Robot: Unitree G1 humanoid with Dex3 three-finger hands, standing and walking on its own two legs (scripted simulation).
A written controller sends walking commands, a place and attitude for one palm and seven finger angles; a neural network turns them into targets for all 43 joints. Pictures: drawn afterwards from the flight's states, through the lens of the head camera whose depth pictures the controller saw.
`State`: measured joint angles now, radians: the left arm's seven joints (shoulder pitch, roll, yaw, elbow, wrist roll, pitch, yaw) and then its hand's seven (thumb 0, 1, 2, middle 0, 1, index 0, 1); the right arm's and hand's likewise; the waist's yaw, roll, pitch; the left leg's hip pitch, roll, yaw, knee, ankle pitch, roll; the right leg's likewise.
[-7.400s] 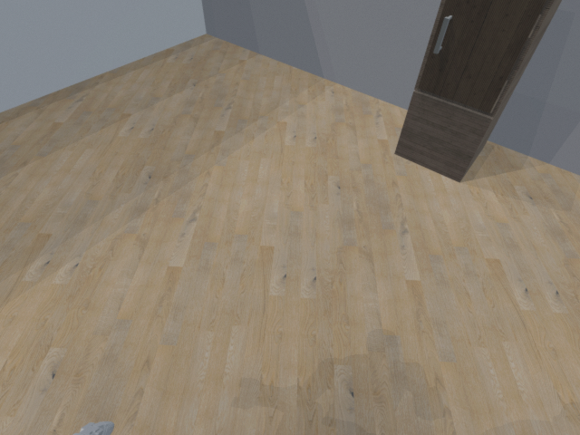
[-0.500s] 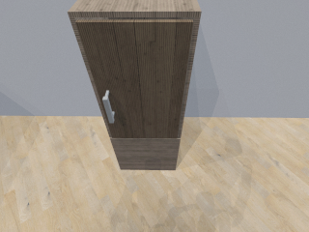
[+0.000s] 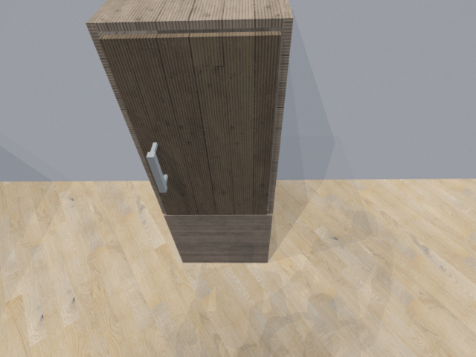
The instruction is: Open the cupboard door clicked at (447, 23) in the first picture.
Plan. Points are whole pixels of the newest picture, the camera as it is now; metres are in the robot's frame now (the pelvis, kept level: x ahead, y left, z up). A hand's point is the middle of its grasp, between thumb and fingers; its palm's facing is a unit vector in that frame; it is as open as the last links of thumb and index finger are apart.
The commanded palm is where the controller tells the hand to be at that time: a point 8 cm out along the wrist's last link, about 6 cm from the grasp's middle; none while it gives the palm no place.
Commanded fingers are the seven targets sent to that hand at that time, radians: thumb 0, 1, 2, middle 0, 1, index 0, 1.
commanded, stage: shuffle to correct the standing spot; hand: left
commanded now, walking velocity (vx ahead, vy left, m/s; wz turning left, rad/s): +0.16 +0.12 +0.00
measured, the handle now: (159, 168) +0.57 +0.25 -0.08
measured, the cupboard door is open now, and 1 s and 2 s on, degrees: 0 0 0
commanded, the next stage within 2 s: come to a stop and stand still in 0.10 s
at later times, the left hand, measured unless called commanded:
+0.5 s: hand out of the picture +0.06 +0.19 -0.18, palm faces +0.06 -0.97 -0.24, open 7.3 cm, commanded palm none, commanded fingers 0.00 0.90 0.90 -0.20 -0.30 -0.20 -0.30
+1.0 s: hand out of the picture +0.01 +0.21 -0.17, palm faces -0.01 -0.98 -0.21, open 7.4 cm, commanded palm none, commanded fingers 0.00 0.90 0.90 -0.20 -0.30 -0.20 -0.30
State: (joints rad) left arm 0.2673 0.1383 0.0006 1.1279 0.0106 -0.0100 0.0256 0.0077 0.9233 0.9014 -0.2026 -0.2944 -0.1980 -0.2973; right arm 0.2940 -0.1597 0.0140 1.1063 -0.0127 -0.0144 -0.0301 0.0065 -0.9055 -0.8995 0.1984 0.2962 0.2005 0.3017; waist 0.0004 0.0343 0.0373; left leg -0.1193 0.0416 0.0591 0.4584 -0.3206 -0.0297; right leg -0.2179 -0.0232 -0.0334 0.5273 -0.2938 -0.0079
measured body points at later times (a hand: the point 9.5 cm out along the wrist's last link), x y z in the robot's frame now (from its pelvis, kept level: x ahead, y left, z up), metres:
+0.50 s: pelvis +0.04 +0.01 +0.00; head +0.07 +0.00 +0.44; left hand +0.06 +0.24 -0.16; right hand +0.04 -0.21 -0.17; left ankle -0.05 +0.13 -0.73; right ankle +0.00 -0.11 -0.73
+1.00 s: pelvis -0.02 +0.03 +0.00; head -0.02 +0.03 +0.45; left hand +0.01 +0.27 -0.15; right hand +0.05 -0.20 -0.15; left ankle +0.00 +0.13 -0.74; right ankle -0.01 -0.11 -0.74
